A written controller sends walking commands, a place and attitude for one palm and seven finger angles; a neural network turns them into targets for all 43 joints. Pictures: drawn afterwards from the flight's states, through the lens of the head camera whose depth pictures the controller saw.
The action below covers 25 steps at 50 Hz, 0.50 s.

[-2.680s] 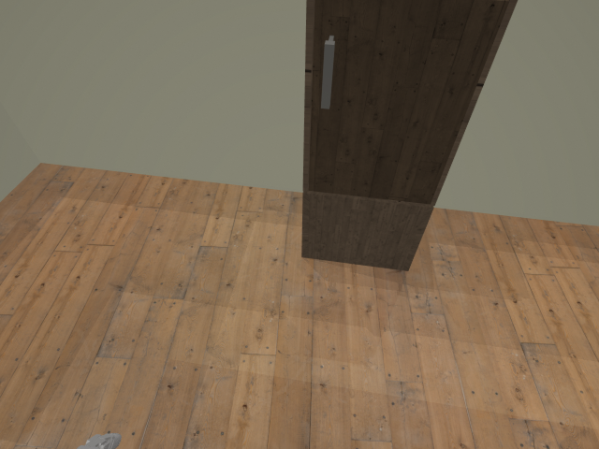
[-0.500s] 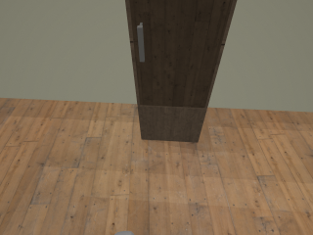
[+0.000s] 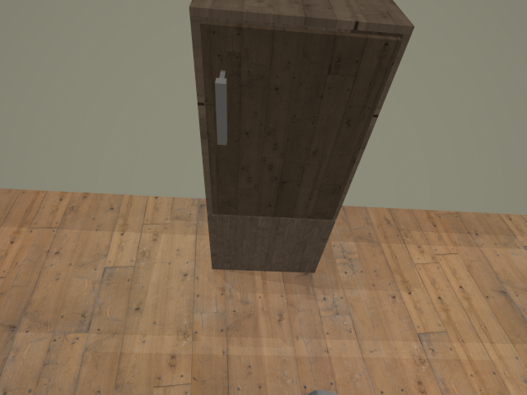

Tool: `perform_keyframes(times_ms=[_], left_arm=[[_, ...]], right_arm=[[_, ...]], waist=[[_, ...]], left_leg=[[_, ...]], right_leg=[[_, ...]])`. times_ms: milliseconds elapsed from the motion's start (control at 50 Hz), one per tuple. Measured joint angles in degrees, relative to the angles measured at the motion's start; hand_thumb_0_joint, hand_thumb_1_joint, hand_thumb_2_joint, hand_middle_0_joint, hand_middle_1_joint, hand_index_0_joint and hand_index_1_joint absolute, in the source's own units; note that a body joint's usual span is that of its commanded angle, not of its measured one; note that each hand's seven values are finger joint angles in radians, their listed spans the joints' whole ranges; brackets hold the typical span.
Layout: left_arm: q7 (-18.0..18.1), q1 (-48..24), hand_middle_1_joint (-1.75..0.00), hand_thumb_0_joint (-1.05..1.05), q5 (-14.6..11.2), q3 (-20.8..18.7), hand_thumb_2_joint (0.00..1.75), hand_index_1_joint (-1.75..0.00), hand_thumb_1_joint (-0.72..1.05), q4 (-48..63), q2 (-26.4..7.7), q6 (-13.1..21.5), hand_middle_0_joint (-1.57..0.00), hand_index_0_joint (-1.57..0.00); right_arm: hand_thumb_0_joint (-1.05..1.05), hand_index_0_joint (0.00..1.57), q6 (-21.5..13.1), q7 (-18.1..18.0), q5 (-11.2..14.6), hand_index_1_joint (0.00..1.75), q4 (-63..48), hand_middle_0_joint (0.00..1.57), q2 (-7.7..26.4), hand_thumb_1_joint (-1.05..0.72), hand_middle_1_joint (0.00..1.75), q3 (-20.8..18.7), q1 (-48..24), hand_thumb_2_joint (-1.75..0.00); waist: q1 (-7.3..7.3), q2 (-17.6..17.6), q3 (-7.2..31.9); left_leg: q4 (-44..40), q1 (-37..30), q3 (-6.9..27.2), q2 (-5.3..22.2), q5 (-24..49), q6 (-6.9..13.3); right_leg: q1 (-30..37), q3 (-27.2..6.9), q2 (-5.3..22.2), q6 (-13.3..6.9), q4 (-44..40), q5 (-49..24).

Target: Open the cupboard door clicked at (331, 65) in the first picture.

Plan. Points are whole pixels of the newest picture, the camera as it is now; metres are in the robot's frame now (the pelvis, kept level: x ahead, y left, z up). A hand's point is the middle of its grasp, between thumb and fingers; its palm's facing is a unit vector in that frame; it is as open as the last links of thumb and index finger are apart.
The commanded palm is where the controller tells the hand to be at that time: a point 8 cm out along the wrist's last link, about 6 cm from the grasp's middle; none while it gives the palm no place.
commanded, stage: take the last steps up to it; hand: left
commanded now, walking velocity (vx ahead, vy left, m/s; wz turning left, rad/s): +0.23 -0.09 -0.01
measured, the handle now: (222, 108) +0.68 +0.15 +0.06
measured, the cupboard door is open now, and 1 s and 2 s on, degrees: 0 0 0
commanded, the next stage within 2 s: come to a stop and stand still in 0.16 s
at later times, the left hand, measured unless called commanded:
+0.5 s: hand (203, 349) +0.23 +0.12 -0.17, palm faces +0.06 -0.97 -0.22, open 7.2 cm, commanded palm none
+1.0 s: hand out of the picture +0.09 +0.20 -0.18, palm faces +0.10 -0.98 -0.16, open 7.3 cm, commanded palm none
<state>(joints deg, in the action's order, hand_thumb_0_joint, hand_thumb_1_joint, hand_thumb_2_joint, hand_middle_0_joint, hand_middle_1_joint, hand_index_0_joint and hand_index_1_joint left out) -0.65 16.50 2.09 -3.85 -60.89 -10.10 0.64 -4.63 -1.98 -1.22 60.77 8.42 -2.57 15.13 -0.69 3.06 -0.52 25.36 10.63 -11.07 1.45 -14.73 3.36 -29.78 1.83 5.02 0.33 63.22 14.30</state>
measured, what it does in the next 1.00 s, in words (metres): walks ahead: right foot, then left foot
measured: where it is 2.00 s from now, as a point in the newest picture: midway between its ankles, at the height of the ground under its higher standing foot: outside the picture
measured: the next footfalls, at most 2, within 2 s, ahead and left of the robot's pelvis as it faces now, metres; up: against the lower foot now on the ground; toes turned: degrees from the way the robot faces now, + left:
right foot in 0.26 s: +0.24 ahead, -0.16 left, +0.00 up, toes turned -7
left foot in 0.72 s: +0.17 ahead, +0.08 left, +0.00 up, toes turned +5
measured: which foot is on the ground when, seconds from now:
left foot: down 0.00-0.28, up 0.30-0.70, down 0.72-1.00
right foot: up 0.00-0.24, down 0.26-0.72, up 0.74-1.00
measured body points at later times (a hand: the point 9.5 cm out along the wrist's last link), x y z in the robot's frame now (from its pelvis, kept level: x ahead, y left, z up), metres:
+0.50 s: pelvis +0.15 -0.06 -0.01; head +0.18 -0.08 +0.44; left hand +0.23 +0.17 -0.15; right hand +0.15 -0.29 -0.18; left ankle +0.12 +0.06 -0.68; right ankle +0.20 -0.16 -0.74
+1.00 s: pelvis +0.12 +0.01 +0.01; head +0.12 +0.05 +0.45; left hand +0.08 +0.25 -0.17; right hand +0.19 -0.23 -0.12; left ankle +0.14 +0.08 -0.74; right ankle +0.07 -0.16 -0.66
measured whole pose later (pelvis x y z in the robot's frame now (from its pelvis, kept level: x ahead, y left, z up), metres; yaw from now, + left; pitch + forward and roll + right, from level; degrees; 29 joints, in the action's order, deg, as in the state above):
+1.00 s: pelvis +0.12 +0.01 +0.01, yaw +1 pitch +0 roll -2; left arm 0.2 19.5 1.6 -4.5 -61.8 -13.2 -4.2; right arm -0.4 -3.1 -1.0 58.0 7.3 -1.2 12.2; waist -1.0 3.7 -0.4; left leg 21.4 12.2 -5.8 0.3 -9.3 4.0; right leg -21.8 -3.6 0.2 3.8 57.6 18.5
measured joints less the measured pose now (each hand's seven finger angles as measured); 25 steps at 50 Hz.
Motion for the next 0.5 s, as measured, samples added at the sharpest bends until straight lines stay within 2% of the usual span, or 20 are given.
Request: perform_keyframes(times_ms=[120, 200, 260, 280, 300, 340, 360, 400, 500], left_arm=[[-0.4, -6.1, -0.29, 0.00, -0.2, -0.3, 0.90, -0.29, 0.92, 2.5, -1.3, -0.6, -0.19, -0.20], [-0.6, -8.7, -0.29, 0.00, -0.5, 0.1, 0.90, -0.29, 0.92, 2.8, -1.1, -0.8, -0.19, -0.20], [-0.8, -9.4, -0.29, 0.00, -0.5, 0.5, 0.90, -0.29, 0.92, 3.2, -0.5, 0.2, -0.19, -0.20], [-0.6, -9.7, -0.29, 0.00, -0.4, 0.6, 0.90, -0.29, 0.92, 3.1, -0.2, 1.1, -0.19, -0.20], [-0.4, -10.0, -0.29, 0.00, -0.5, 0.8, 0.90, -0.29, 0.92, 3.0, 0.4, 1.9, -0.19, -0.20], [0.2, -9.7, -0.29, 0.00, -1.0, 1.5, 0.90, -0.29, 0.91, 2.7, 1.5, 2.5, -0.19, -0.20], [0.6, -9.3, -0.29, 0.00, -1.0, 1.9, 0.90, -0.29, 0.91, 2.4, 2.1, 2.4, -0.19, -0.20], [1.8, -8.8, -0.30, -0.01, -1.4, 1.6, 0.90, -0.30, 0.93, 2.4, 2.8, 1.9, -0.20, -0.20], [2.7, -9.0, -0.30, -0.02, -0.9, 1.5, 0.90, -0.30, 0.94, 3.3, 2.2, -0.2, -0.20, -0.21]], right_arm=[[-0.01, 0.20, 1.0, 0.5, -0.3, 0.30, 2.6, 0.19, -0.5, -0.93, 0.30, 0.3, 5.5, -0.90], [-0.01, 0.20, 1.7, 0.8, -0.7, 0.30, 3.7, 0.19, -1.1, -0.92, 0.30, 0.3, 8.2, -0.90], [0.00, 0.20, 2.4, 0.9, -0.6, 0.30, 4.8, 0.20, -1.4, -0.91, 0.30, 0.3, 10.4, -0.90], [0.00, 0.20, 2.6, 1.0, -0.4, 0.30, 5.3, 0.20, -1.4, -0.91, 0.30, 0.3, 10.7, -0.90], [0.00, 0.20, 3.1, 1.0, -0.1, 0.30, 5.7, 0.20, -1.2, -0.91, 0.30, 0.4, 10.4, -0.90], [0.00, 0.20, 4.1, 0.7, 0.4, 0.30, 6.1, 0.20, -0.9, -0.91, 0.30, 0.6, 9.3, -0.90], [0.00, 0.20, 4.5, 0.5, 0.6, 0.29, 6.0, 0.20, -0.7, -0.91, 0.30, 0.6, 8.5, -0.90], [0.00, 0.20, 5.2, 0.1, 0.8, 0.29, 5.2, 0.20, -0.5, -0.91, 0.30, 0.6, 6.6, -0.90], [0.00, 0.20, 7.3, 0.2, 0.6, 0.29, 1.4, 0.19, 0.6, -0.91, 0.30, -0.3, 0.2, -0.90]], waist=[[1.65, -0.6, -0.8], [3.69, -1.7, -2.4], [4.60, -2.7, -3.0], [4.44, -3.3, -3.3], [4.39, -4.1, -4.1], [4.00, -5.0, -4.5], [3.71, -5.2, -4.5], [3.24, -5.3, -4.2], [1.75, -5.2, -4.2]], left_leg=[[-4.3, -6.0, 0.5, -0.1, -1.3, -1.5], [-3.4, -8.5, 0.5, 0.8, -4.3, -3.2], [1.5, -8.7, 1.0, 2.3, -9.0, -5.0], [6.4, -7.2, 1.5, 3.3, -11.0, -5.0], [14.0, -4.4, 3.3, 3.9, -13.4, -4.5], [27.2, 1.2, 6.9, 3.1, -16.0, -3.9], [30.9, 3.5, 7.8, 2.7, -15.8, -3.9], [33.3, 7.2, 8.5, 2.1, -14.7, -4.3], [32.6, 13.9, 8.9, 0.6, -12.4, -5.7]], right_leg=[[-1.8, 0.7, 2.1, 1.2, -13.9, -4.3], [1.1, 2.1, 1.0, 0.3, -23.3, -3.3], [6.5, 3.9, -0.9, -0.9, -31.1, -4.3], [7.1, 4.5, -1.5, -2.0, -31.4, -6.6], [7.1, 5.2, -1.9, -2.5, -29.5, -5.5], [8.3, 6.0, -2.5, -2.9, -28.3, -2.5], [9.4, 6.2, -2.7, -3.0, -29.1, -1.9], [11.0, 6.5, -2.9, -2.7, -31.2, -2.2], [12.2, 7.1, -2.4, -2.8, -33.4, -2.8]])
